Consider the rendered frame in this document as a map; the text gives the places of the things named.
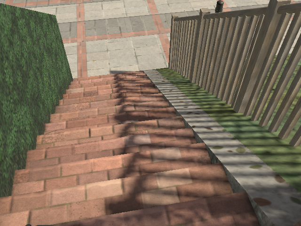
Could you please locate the stairs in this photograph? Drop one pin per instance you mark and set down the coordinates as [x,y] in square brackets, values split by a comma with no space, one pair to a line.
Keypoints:
[116,154]

